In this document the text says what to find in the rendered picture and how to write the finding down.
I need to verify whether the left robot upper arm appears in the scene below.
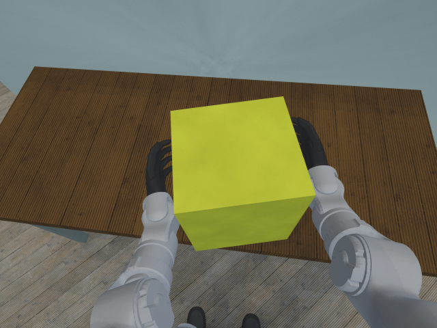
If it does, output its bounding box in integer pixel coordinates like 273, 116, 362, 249
91, 277, 174, 328

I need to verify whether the right robot foot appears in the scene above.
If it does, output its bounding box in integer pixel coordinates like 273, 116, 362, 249
242, 314, 261, 328

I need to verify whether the robot foot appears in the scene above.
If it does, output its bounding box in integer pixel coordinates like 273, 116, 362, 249
187, 307, 206, 328
242, 314, 261, 328

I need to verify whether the left robot foot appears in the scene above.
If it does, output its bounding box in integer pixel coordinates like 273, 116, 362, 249
187, 307, 206, 328

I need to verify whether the robot right hand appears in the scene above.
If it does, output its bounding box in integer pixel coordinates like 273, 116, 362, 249
291, 117, 328, 170

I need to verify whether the right robot upper arm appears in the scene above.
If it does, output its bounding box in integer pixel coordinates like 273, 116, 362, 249
328, 234, 437, 328

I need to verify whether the robot left hand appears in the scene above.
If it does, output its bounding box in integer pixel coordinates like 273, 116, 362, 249
145, 139, 173, 196

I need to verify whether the left robot forearm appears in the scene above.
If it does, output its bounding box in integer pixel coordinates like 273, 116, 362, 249
90, 192, 180, 328

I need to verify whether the right robot forearm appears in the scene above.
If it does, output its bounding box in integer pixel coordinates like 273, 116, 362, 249
308, 165, 422, 292

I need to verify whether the carton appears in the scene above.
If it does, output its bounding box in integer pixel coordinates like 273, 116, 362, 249
171, 96, 316, 251

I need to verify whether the table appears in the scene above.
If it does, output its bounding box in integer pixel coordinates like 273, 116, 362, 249
0, 66, 437, 277

